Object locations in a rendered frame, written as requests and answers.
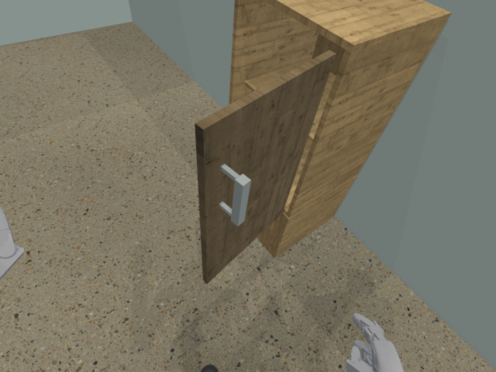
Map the robot left hand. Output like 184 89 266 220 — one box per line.
0 206 24 280

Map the robot right hand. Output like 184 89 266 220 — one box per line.
346 313 404 372

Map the handle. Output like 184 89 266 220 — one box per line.
219 164 251 226

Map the cupboard door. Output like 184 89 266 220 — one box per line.
195 50 336 284

